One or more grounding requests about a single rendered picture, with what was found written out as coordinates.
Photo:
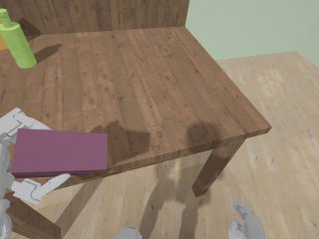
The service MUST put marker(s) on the sponge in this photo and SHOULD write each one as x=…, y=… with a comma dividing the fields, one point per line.
x=49, y=153

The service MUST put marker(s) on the table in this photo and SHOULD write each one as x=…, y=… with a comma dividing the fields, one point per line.
x=128, y=69

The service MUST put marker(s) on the left robot thigh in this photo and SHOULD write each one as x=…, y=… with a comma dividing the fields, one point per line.
x=128, y=233

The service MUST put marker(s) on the right robot hand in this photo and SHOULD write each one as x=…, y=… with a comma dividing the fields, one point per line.
x=251, y=228

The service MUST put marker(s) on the left robot hand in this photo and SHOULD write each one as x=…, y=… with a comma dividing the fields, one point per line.
x=28, y=190

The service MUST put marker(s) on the left robot forearm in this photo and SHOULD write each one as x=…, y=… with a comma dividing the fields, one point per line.
x=5, y=220

